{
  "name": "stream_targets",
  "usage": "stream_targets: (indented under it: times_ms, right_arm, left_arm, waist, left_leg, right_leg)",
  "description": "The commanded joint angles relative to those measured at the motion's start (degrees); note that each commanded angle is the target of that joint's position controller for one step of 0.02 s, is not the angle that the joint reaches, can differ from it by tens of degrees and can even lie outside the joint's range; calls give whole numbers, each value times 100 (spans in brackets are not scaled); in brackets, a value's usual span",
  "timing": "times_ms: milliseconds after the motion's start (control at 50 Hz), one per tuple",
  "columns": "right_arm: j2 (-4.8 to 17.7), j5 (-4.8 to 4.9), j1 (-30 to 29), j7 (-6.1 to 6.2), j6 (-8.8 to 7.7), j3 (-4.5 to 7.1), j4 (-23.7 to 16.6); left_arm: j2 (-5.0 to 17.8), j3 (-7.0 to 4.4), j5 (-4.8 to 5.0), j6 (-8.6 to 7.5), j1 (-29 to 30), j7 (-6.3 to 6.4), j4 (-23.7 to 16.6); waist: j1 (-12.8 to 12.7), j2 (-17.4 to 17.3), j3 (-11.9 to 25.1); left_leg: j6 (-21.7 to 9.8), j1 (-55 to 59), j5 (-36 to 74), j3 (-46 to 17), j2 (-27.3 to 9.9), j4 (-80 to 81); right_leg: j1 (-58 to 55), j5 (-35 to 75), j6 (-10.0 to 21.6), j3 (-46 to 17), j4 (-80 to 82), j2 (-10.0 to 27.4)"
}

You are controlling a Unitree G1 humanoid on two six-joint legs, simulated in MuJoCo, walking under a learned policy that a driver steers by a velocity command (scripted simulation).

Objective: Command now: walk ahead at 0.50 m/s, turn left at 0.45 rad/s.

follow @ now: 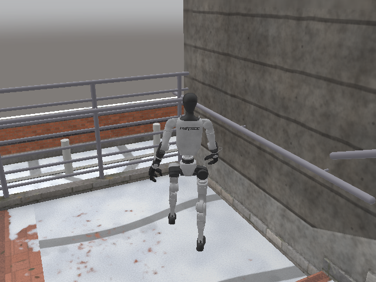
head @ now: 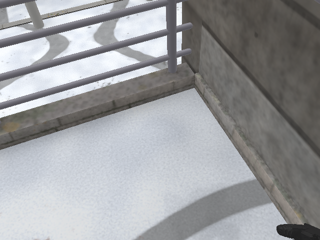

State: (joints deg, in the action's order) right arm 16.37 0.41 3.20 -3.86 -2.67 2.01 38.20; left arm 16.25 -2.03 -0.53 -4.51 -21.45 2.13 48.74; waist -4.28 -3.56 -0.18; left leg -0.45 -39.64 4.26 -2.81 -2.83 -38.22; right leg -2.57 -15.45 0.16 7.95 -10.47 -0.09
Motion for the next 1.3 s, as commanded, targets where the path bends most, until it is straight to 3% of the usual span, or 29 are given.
stream_targets:
  times_ms: [20,80,120,160,200,220,380,520,600,640,660,740,760,820,840,860,980,1000,1020,1040,1060,1100,1120,1140,1160,1200,1220,1240,1300]
  right_arm:
    - [262,17,-830,-169,-122,32,-663]
    - [484,-46,-359,-228,-110,124,-608]
    - [990,36,1454,-146,-92,437,-101]
    - [1779,-21,1793,90,-51,575,-152]
    - [1151,-27,1521,230,-138,447,-151]
    - [1033,-9,1118,235,-154,416,-260]
    - [919,35,1180,441,-10,405,-147]
    - [1053,122,1740,463,-16,465,79]
    - [751,49,1383,449,17,411,-59]
    - [239,47,1848,412,22,174,-459]
    - [729,129,1713,434,11,266,-404]
    - [767,94,1171,368,84,339,-376]
    - [554,-505,1243,198,210,230,-348]
    - [463,-355,1002,32,322,209,-385]
    - [444,272,936,221,165,231,-518]
    - [519,331,747,323,90,186,-571]
    - [314,95,-106,304,104,144,-809]
    - [128,-341,-358,58,236,74,-820]
    - [208,-404,-186,-43,261,118,-730]
    - [209,-320,198,-34,257,138,-673]
    - [317,150,338,109,161,246,-658]
    - [929,30,1512,262,168,545,-376]
    - [1658,190,2262,382,330,742,-184]
    - [1894,173,2108,319,229,708,-313]
    - [1245,119,1995,237,88,541,-430]
    - [924,157,1188,264,-9,423,-456]
    - [758,112,960,292,-65,360,-398]
    - [583,-232,898,360,3,259,-187]
    - [659,-136,1240,294,-104,287,-148]
  left_arm:
    - [1061,-230,39,63,-66,67,-143]
    - [1228,-269,7,191,15,122,-210]
    - [1256,-261,18,231,-39,149,-344]
    - [583,7,-91,-208,-401,-48,-819]
    - [1049,-93,131,-470,488,-198,-998]
    - [1006,-114,20,-469,511,-152,-935]
    - [598,-188,-104,-154,1323,-138,-1151]
    - [745,-177,-19,-236,2350,-272,-1434]
    - [1101,-336,-164,-340,1016,-123,-1197]
    - [1611,-475,-135,-374,-127,-114,-816]
    - [1251,-410,108,-316,59,-113,-892]
    - [580,-207,-42,-121,913,-199,-1042]
    - [623,-183,-220,-87,459,-226,-771]
    - [659,-199,-69,-134,550,-245,-569]
    - [819,-281,121,-220,725,-149,-616]
    - [902,-299,133,-293,760,-118,-585]
    - [1065,-346,-72,-124,544,-88,-406]
    - [390,-124,-74,-31,185,-187,-83]
    - [474,-113,-54,-33,74,-173,-32]
    - [803,-174,-40,6,2,-181,165]
    - [1611,-452,273,-80,555,-112,-76]
    - [1534,-463,278,-102,711,-34,-128]
    - [878,-249,-83,-171,169,-83,-244]
    - [512,-98,-48,-368,-51,-187,-499]
    - [1185,-301,221,-439,794,-206,-525]
    - [985,-288,89,-449,938,-46,-478]
    - [892,-305,117,-430,751,30,-390]
    - [346,-57,-409,-57,257,-77,-148]
    - [311,-63,-310,220,132,-196,-113]
  waist:
    - [33,711,-482]
    - [372,1043,85]
    - [1255,808,979]
    - [839,-1128,2385]
    - [995,-36,1368]
    - [690,455,991]
    - [475,10,248]
    - [781,-189,-126]
    - [-1,-229,793]
    - [-27,2126,1797]
    - [-36,1561,1305]
    - [266,695,3]
    - [340,350,135]
    - [399,945,23]
    - [305,1068,-95]
    - [293,1130,-125]
    - [-26,760,-366]
    - [86,697,-475]
    - [84,826,-417]
    - [303,1034,-408]
    - [538,932,-146]
    - [1201,336,606]
    - [1122,-1068,1231]
    - [803,-1945,2234]
    - [1128,-752,1605]
    - [668,224,615]
    - [422,199,462]
    - [140,444,123]
    - [213,304,289]
  left_leg:
    - [-171,-454,-476,154,-10,279]
    - [-497,749,-1437,734,478,354]
    - [-924,3493,-1066,483,718,786]
    - [-2545,6501,-859,-4589,-1662,1645]
    - [-2017,5391,-220,-3024,-1227,1788]
    - [-1790,4450,206,-2437,-979,1852]
    - [-1396,2518,1017,-1312,-139,2232]
    - [-1094,2877,-881,-2247,-303,1978]
    - [-716,2723,-143,-2075,112,274]
    - [-245,106,-3658,-1067,1030,-2505]
    - [-179,-287,-3490,-1101,507,-3035]
    - [-4,-37,-2495,-464,-114,-2997]
    - [-33,469,-2424,-227,125,-2798]
    - [-20,318,-1876,-213,146,-2279]
    - [62,15,-1566,-366,-225,-2099]
    - [75,-86,-1328,-390,-293,-1808]
    - [82,565,-579,348,-148,-531]
    - [-66,1012,-838,622,54,-120]
    - [-137,1397,-863,704,172,-86]
    - [-295,1450,-1269,750,280,-92]
    - [-335,1585,-1278,557,152,-31]
    - [-790,3175,-1206,585,502,596]
    - [-1423,5175,-943,-1126,-508,583]
    - [-2410,6185,-3064,-4183,-1394,1953]
    - [-2076,5713,-3290,-3960,-1296,2492]
    - [-1657,4245,-2078,-2742,-1001,2498]
    - [-1515,3623,-1310,-2314,-839,2503]
    - [-1284,2766,1093,-1314,-500,2359]
    - [-1529,2718,2168,-957,-339,2115]
  right_leg:
    - [-393,2006,606,-367,18,1735]
    - [-414,5150,457,29,-1318,1693]
    - [856,5210,152,240,-3762,1342]
    - [4649,-1818,-302,-914,-7327,-239]
    - [5128,-838,-201,-1360,-7082,344]
    - [4710,-471,-210,-1337,-6541,590]
    - [3695,917,-478,-1045,-3871,401]
    - [3076,1681,-273,-1322,-1699,-51]
    - [700,891,261,-1459,-1435,350]
    - [-1928,-480,1513,-4912,-815,2385]
    - [-1517,-1613,1389,-5042,-552,2432]
    - [523,391,976,-2684,-255,1538]
    - [1045,1137,980,-2298,-175,1540]
    - [980,1688,896,-1453,-15,1405]
    - [820,1101,894,-1364,115,1411]
    - [729,863,857,-1293,199,1482]
    - [766,2018,749,-156,92,1290]
    - [1050,2382,591,-6,68,1191]
    - [1068,3108,545,90,-216,1291]
    - [829,3786,460,173,-500,1394]
    - [573,4245,549,146,-937,1606]
    - [854,4172,302,463,-2843,1375]
    - [2709,880,39,478,-4913,943]
    - [4373,-2237,-140,-669,-6296,-80]
    - [4926,-1785,-52,-1177,-6695,55]
    - [4761,-838,67,-1232,-6174,555]
    - [4242,-577,40,-1355,-5740,764]
    - [3454,-470,-114,-952,-5569,836]
    - [3207,-276,-272,-827,-5035,720]
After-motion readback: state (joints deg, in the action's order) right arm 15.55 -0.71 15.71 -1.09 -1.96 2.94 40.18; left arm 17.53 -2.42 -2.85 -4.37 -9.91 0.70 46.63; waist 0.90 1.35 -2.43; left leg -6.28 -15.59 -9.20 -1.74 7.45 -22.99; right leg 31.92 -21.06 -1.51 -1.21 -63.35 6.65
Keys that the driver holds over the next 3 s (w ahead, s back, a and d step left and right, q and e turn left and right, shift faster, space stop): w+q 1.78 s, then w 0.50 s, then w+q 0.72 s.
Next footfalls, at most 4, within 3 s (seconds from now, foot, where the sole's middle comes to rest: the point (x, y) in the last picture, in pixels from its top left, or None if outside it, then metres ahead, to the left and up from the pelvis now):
0.12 left None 0.24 0.13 -0.78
0.60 right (183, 224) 0.55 0.01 -0.78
1.10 left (102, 204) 0.62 0.37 -0.78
1.58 right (102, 155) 0.87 0.42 -0.78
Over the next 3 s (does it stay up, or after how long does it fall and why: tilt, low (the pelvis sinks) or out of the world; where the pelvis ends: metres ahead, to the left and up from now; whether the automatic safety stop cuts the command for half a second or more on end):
stays up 0.67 0.55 -0.01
